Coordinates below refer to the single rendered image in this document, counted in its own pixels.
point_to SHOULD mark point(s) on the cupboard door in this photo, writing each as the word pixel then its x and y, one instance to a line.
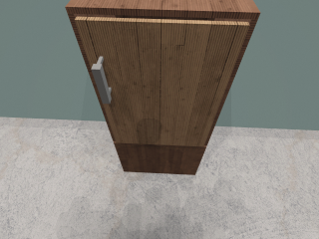
pixel 167 76

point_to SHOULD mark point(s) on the handle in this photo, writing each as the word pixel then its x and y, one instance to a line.
pixel 101 81

